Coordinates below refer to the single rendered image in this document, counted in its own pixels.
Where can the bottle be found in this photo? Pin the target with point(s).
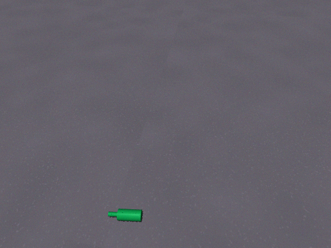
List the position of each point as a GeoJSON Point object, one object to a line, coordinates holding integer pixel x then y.
{"type": "Point", "coordinates": [127, 214]}

